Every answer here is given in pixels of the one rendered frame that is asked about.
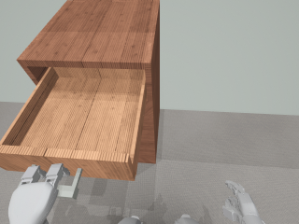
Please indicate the drawer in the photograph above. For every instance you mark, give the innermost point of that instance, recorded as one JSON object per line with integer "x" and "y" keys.
{"x": 87, "y": 118}

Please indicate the handle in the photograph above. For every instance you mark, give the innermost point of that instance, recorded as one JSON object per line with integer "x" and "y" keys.
{"x": 69, "y": 192}

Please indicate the cabinet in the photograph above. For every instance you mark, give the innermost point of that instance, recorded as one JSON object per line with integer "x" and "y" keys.
{"x": 105, "y": 34}

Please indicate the right robot forearm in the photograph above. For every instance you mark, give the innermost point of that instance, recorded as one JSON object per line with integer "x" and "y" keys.
{"x": 251, "y": 219}

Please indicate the robot right hand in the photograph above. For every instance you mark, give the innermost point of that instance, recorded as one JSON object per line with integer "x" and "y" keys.
{"x": 242, "y": 205}

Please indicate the right robot shin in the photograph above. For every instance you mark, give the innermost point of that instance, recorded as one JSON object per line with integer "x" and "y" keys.
{"x": 185, "y": 215}

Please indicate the robot left hand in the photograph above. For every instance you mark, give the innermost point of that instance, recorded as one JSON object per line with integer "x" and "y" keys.
{"x": 32, "y": 201}

